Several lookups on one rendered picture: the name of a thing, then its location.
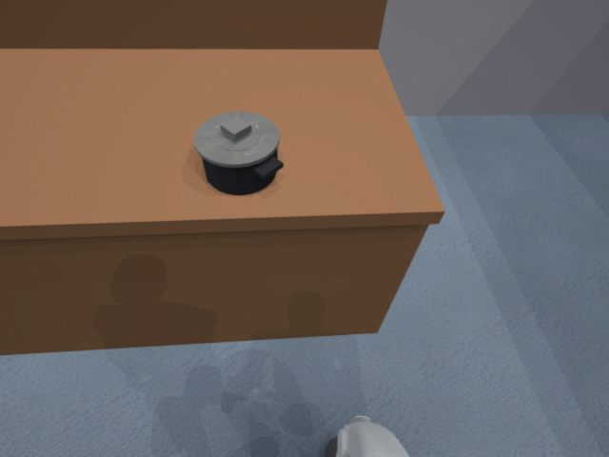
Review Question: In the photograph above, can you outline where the robot right thigh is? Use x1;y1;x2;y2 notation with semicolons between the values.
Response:
338;422;410;457

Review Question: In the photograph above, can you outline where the pot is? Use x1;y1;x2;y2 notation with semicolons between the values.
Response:
202;150;284;195

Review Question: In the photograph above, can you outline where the lid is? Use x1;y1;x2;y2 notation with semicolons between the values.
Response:
194;111;280;168

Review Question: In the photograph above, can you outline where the knob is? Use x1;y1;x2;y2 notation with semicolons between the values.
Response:
220;116;252;141

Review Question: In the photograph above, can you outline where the table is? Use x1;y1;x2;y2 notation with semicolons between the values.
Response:
0;0;445;355

